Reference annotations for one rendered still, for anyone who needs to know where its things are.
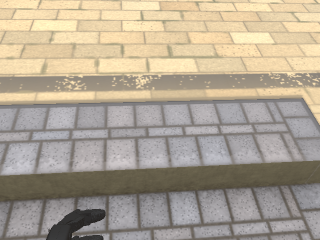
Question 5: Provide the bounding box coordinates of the left robot hand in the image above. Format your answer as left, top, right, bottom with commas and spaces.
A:
46, 209, 106, 240

